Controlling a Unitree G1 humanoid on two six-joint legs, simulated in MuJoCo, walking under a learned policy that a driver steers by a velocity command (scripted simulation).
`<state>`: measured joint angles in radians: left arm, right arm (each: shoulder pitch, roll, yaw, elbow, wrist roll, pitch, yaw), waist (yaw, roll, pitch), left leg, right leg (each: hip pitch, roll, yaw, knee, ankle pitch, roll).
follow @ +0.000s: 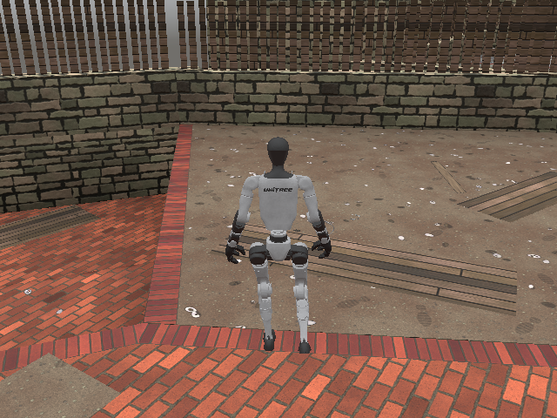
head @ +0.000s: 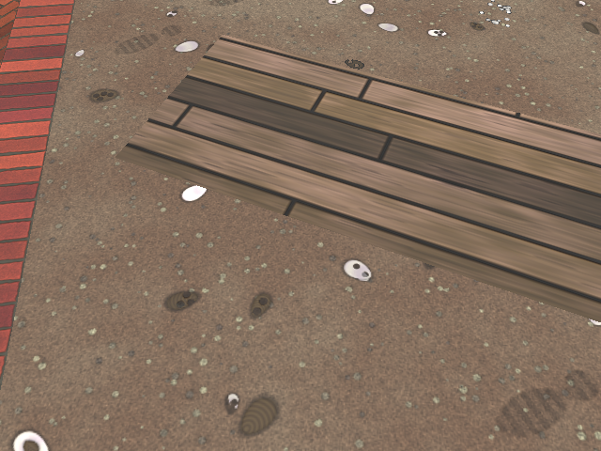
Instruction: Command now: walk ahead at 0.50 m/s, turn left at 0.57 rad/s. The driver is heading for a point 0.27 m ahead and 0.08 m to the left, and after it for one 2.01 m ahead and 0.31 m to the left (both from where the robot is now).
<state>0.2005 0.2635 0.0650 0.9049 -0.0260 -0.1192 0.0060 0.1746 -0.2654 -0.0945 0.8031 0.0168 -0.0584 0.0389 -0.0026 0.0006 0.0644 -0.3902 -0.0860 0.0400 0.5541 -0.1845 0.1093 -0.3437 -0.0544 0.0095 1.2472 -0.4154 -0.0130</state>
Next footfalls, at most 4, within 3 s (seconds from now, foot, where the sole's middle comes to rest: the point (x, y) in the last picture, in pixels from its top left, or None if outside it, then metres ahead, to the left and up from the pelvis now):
0.38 right None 0.42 -0.12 -0.76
0.88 left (214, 390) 0.58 0.22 -0.76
1.40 right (272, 254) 0.94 0.10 -0.76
1.96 left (158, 198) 1.14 0.43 -0.76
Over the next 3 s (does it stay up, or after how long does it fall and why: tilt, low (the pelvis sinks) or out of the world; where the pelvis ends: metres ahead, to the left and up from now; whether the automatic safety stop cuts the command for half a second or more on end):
stays up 1.60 0.41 0.00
